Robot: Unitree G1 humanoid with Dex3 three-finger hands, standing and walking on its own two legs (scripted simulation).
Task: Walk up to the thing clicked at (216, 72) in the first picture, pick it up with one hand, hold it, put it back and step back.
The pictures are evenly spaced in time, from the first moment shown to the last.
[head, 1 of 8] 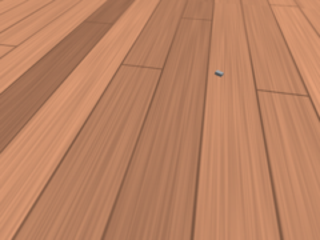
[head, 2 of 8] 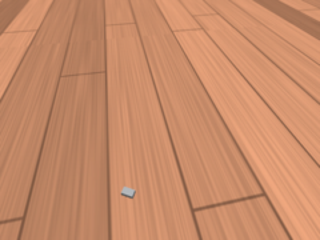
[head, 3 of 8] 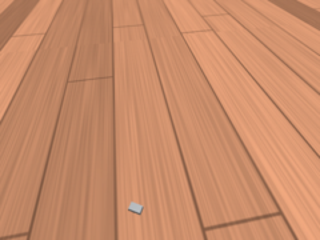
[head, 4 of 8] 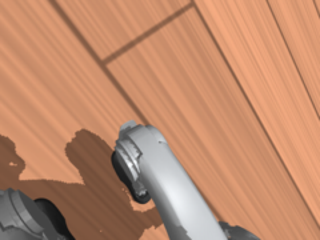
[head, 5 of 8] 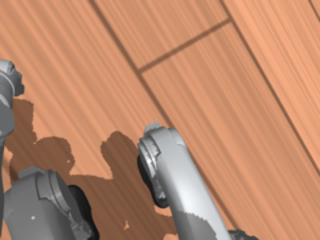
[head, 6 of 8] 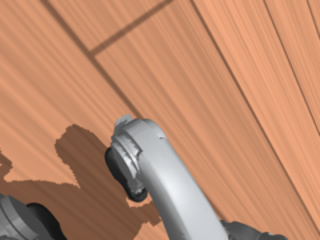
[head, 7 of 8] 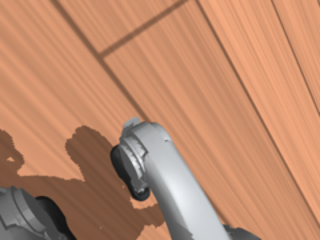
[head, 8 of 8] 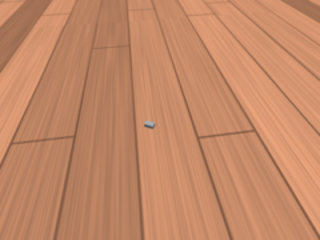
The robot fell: no
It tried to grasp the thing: no
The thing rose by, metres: 0.00
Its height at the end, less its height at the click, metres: +0.00
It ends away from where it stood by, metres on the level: 0.00
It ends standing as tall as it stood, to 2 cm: yes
